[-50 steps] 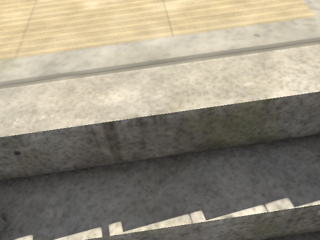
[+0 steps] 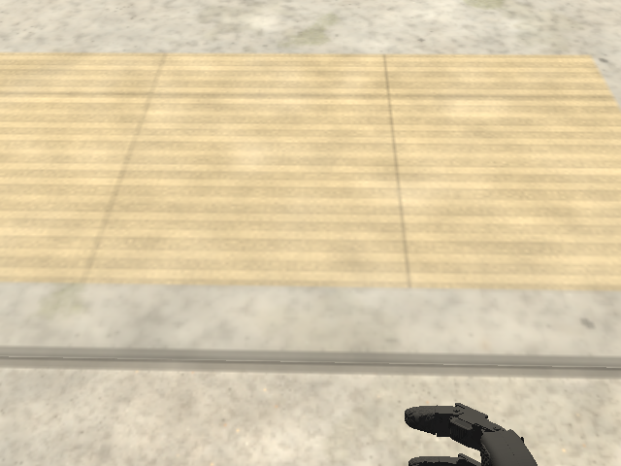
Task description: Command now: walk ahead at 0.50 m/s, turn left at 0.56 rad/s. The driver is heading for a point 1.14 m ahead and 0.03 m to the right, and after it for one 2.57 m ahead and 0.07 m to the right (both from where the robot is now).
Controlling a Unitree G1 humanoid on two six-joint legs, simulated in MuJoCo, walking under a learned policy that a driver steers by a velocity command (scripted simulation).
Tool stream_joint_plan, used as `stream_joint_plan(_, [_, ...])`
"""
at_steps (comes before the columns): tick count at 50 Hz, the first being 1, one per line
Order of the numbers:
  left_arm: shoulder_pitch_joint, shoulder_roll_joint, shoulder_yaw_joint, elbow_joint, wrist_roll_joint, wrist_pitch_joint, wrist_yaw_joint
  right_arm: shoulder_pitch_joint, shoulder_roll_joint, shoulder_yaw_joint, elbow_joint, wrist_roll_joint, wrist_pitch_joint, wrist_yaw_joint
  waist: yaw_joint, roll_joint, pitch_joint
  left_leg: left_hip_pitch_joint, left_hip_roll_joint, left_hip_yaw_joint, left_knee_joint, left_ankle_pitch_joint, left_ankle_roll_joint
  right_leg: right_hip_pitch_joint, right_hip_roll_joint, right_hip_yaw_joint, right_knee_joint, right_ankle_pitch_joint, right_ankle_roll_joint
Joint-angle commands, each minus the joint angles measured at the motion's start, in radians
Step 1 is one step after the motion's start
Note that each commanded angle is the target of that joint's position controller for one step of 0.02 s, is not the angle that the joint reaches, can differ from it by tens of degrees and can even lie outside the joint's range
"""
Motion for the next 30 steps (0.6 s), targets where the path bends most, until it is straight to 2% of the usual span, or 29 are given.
stream_joint_plan(1, [-0.081, 0.378, 0.086, -0.118, -0.035, -0.018, -0.009, 0.307, -0.313, -0.154, 0.005, -0.04, -0.019, 0.018, -0.218, -0.254, -0.264, 0.67, -0.166, -0.156, -0.469, -0.154, 0.089, -0.019, -0.145, 0.104, 0.528, 1.591, -0.233])
stream_joint_plan(2, [-0.137, 0.293, 0.084, -0.212, -0.028, -0.054, -0.03, 0.375, -0.459, -0.206, 0.034, -0.038, 0.009, 0.006, -0.19, 0.106, -0.297, 0.917, 0.018, -0.799, -0.869, -0.299, 0.193, -0.417, -0.005, 0.192, 0.868, 0.992, -0.15])
stream_joint_plan(3, [-0.264, 0.199, 0.073, -0.241, 0.005, -0.071, -0.061, 0.361, -0.503, -0.219, 0.049, -0.046, 0.025, -0.019, -0.157, 0.298, -0.342, 0.974, 0.126, -1.306, -1.324, -0.65, 0.191, -0.684, 0.231, 0.402, 1.361, 0.097, -0.082])
stream_joint_plan(4, [-0.302, 0.106, 0.063, -0.281, 0.015, -0.091, -0.091, 0.375, -0.42, -0.179, 0.097, -0.056, 0.016, -0.033, -0.096, 0.243, -0.285, 0.921, 0.174, -1.299, -1.39, -0.547, 0.026, -0.821, 0.222, 0.585, 1.705, 0.075, -0.099])
stream_joint_plan(5, [-0.368, 0.03, 0.036, -0.325, 0.012, -0.092, -0.105, 0.386, -0.299, -0.15, 0.143, -0.059, 0.009, -0.02, -0.066, 0.166, -0.152, 0.779, 0.16, -1.145, -1.287, -0.485, -0.011, -0.934, 0.212, 0.558, 1.861, 0.087, -0.13])
stream_joint_plan(6, [-0.447, -0.016, 0.017, -0.369, 0.034, -0.095, -0.101, 0.381, -0.201, -0.134, 0.189, -0.041, -0.006, -0.004, -0.04, 0.091, 0.01, 0.656, 0.124, -1.011, -1.218, -0.416, -0.019, -1.046, 0.193, 0.525, 1.952, 0.089, -0.158])
stream_joint_plan(7, [-0.432, -0.062, -0.013, -0.395, 0.058, -0.099, -0.096, 0.338, -0.14, -0.115, 0.234, -0.043, -0.019, 0.0, 0.015, 0.05, 0.056, 0.609, 0.07, -0.902, -1.164, -0.346, -0.06, -1.114, 0.174, 0.531, 2.06, 0.127, -0.188])
stream_joint_plan(8, [-0.354, -0.068, -0.029, -0.389, 0.061, -0.107, -0.101, 0.324, -0.112, -0.109, 0.265, -0.041, -0.03, 0.009, 0.061, 0.038, 0.069, 0.603, 0.027, -0.811, -1.154, -0.282, -0.076, -1.14, 0.163, 0.526, 2.088, 0.144, -0.204])
stream_joint_plan(9, [-0.284, -0.069, -0.042, -0.383, 0.052, -0.114, -0.097, 0.291, -0.118, -0.115, 0.257, -0.029, -0.03, 0.014, 0.086, 0.032, 0.086, 0.637, 0.011, -0.702, -1.151, -0.105, -0.087, -1.178, 0.148, 0.514, 2.049, 0.153, -0.196])
stream_joint_plan(10, [-0.262, -0.071, -0.051, -0.375, 0.04, -0.12, -0.092, 0.269, -0.105, -0.114, 0.245, -0.037, -0.027, 0.014, 0.096, 0.008, 0.1, 0.639, 0.013, -0.635, -1.123, 0.101, -0.112, -1.219, 0.15, 0.499, 2.078, 0.168, -0.175])
stream_joint_plan(11, [-0.269, -0.053, -0.058, -0.377, 0.027, -0.121, -0.082, 0.257, -0.137, -0.124, 0.233, -0.044, -0.018, 0.001, 0.09, 0.014, 0.13, 0.668, 0.027, -0.583, -1.125, 0.316, -0.125, -1.304, 0.151, 0.458, 2.071, 0.146, -0.148])
stream_joint_plan(12, [-0.28, -0.05, -0.062, -0.377, 0.022, -0.115, -0.075, 0.269, -0.123, -0.121, 0.227, -0.058, -0.009, -0.009, 0.091, 0.001, 0.124, 0.67, 0.015, -0.507, -1.097, 0.43, -0.144, -1.343, 0.139, 0.432, 2.048, 0.152, -0.131])
stream_joint_plan(13, [-0.337, -0.081, -0.072, -0.382, 0.025, -0.111, -0.069, 0.319, -0.118, -0.121, 0.246, -0.071, -0.001, -0.019, 0.063, 0.024, 0.104, 0.682, 0.018, -0.495, -1.089, 0.594, -0.151, -1.384, 0.172, 0.381, 2.227, 0.085, -0.124])
stream_joint_plan(14, [-0.322, -0.109, -0.081, -0.387, 0.011, -0.101, -0.063, 0.347, -0.133, -0.121, 0.259, -0.067, 0.01, -0.026, 0.068, 0.05, 0.091, 0.729, 0.016, -0.446, -1.092, 0.652, -0.176, -1.451, 0.181, 0.378, 2.234, 0.046, -0.117])
stream_joint_plan(16, [-0.398, -0.146, -0.101, -0.423, -0.007, -0.091, -0.052, 0.376, -0.111, -0.107, 0.288, -0.054, 0.025, -0.039, 0.045, 0.072, 0.085, 0.74, -0.003, -0.357, -1.112, 0.735, -0.203, -1.513, 0.214, 0.355, 2.207, 0.038, -0.103])
stream_joint_plan(17, [-0.472, -0.151, -0.112, -0.454, -0.003, -0.087, -0.043, 0.399, -0.093, -0.099, 0.302, -0.034, 0.039, -0.047, 0.023, 0.09, 0.086, 0.697, -0.037, -0.292, -1.141, 0.737, -0.231, -1.477, 0.228, 0.323, 2.002, 0.103, -0.098])
stream_joint_plan(18, [-0.539, -0.166, -0.117, -0.482, 0.006, -0.087, -0.035, 0.434, -0.089, -0.092, 0.325, -0.046, 0.054, -0.065, 0.005, 0.164, 0.046, 0.684, -0.039, -0.284, -1.173, 0.848, -0.225, -1.421, 0.246, 0.272, 1.942, 0.145, -0.089])
stream_joint_plan(19, [-0.643, -0.17, -0.125, -0.522, -0.004, -0.08, -0.025, 0.457, -0.121, -0.095, 0.312, -0.05, 0.065, -0.094, -0.007, 0.211, 0.006, 0.683, 0.005, -0.259, -1.305, 1.002, -0.216, -1.317, 0.235, 0.172, 1.8, 0.121, -0.08])
stream_joint_plan(20, [-0.686, -0.16, -0.12, -0.536, -0.008, -0.077, -0.025, 0.503, -0.147, -0.1, 0.327, -0.053, 0.073, -0.115, -0.021, 0.207, -0.041, 0.762, 0.021, -0.235, -1.358, 1.092, -0.218, -1.24, 0.232, 0.136, 1.688, 0.095, -0.083])
stream_joint_plan(21, [-0.676, -0.151, -0.109, -0.534, -0.019, -0.081, -0.031, 0.473, -0.181, -0.106, 0.317, -0.048, 0.078, -0.126, 0.014, 0.227, -0.109, 0.893, 0.049, -0.164, -1.384, 1.33, -0.202, -1.149, 0.238, 0.132, 1.552, 0.005, -0.107])
stream_joint_plan(22, [-0.596, -0.096, -0.083, -0.479, -0.022, -0.077, -0.037, 0.485, -0.197, -0.115, 0.334, -0.039, 0.063, -0.124, 0.034, 0.228, -0.195, 0.932, 0.055, -0.084, -1.369, 1.809, -0.191, -0.936, 0.283, 0.069, 1.482, -0.034, -0.156])
stream_joint_plan(23, [-0.506, -0.054, -0.073, -0.454, -0.013, -0.066, -0.047, 0.483, -0.274, -0.136, 0.332, -0.027, 0.035, -0.12, 0.063, 0.308, -0.245, 1.042, 0.115, -0.118, -1.334, 2.057, -0.123, -0.836, 0.29, 0.093, 1.345, -0.156, -0.186])
stream_joint_plan(24, [-0.412, 0.031, -0.044, -0.42, -0.016, -0.053, -0.052, 0.427, -0.314, -0.141, 0.329, -0.001, 0.013, -0.121, 0.102, 0.361, -0.225, 1.215, 0.162, -0.169, -1.273, 2.285, -0.076, -0.845, 0.3, 0.127, 1.193, -0.309, -0.197])
stream_joint_plan(25, [-0.332, 0.081, -0.026, -0.385, -0.018, -0.041, -0.068, 0.37, -0.325, -0.137, 0.317, 0.006, 0.003, -0.126, 0.14, 0.342, -0.221, 1.369, 0.203, -0.172, -1.165, 2.418, -0.061, -0.862, 0.302, 0.177, 1.06, -0.38, -0.212])
stream_joint_plan(26, [-0.17, 0.107, -0.021, -0.337, -0.012, -0.029, -0.087, 0.28, -0.37, -0.145, 0.288, -0.008, 0.005, -0.133, 0.213, 0.231, -0.275, 1.359, 0.226, -0.16, -0.981, 2.419, -0.049, -0.712, 0.291, 0.301, 0.9, -0.321, -0.244])
stream_joint_plan(27, [-0.014, 0.194, 0.007, -0.312, 0.06, -0.014, -0.101, 0.225, -0.413, -0.161, 0.196, -0.033, -0.017, -0.141, 0.255, -0.1, -0.397, 1.075, 0.117, -0.21, -0.606, 1.955, -0.092, -0.349, 0.221, 0.625, 0.835, -0.103, -0.345])
stream_joint_plan(28, [-0.131, 0.173, 0.005, -0.315, 0.104, 0.022, -0.058, 0.102, -0.277, -0.128, 0.116, -0.036, -0.016, -0.095, 0.176, -0.422, -0.373, 0.681, -0.226, -0.279, -0.097, 0.399, -0.186, -0.263, 0.089, 1.171, 0.373, -0.019, -0.47])
stream_joint_plan(29, [-0.247, 0.062, -0.025, -0.347, 0.124, 0.032, -0.005, 0.165, -0.179, -0.113, 0.114, -0.036, -0.038, -0.036, 0.07, -0.277, -0.309, 0.504, -0.287, -0.484, 0.406, 0.195, -0.176, -0.432, 0.031, 1.381, 0.261, -0.208, -0.453])
stream_joint_plan(30, [-0.271, -0.003, -0.038, -0.322, 0.065, 0.028, 0.017, 0.158, -0.125, -0.104, 0.094, -0.041, -0.031, 0.008, 0.01, -0.051, -0.1, 0.371, -0.261, -0.522, 0.551, 0.134, -0.142, -0.608, 0.055, 1.257, 0.309, -0.434, -0.385])
Velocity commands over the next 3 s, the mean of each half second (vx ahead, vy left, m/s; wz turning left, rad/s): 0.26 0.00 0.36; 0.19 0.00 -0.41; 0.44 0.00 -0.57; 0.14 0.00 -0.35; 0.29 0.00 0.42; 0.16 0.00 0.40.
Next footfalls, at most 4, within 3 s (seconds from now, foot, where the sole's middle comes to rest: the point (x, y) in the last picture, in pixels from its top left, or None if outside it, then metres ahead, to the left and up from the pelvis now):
0.02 left None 0.16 0.09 -0.59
0.50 right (304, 441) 0.42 0.04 -0.38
1.04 left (152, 368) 0.54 0.29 -0.38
1.58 right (342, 247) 0.81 -0.03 -0.39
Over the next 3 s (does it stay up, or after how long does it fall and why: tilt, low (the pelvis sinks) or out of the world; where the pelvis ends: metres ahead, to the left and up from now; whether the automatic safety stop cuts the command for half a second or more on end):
stays up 1.06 0.05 0.38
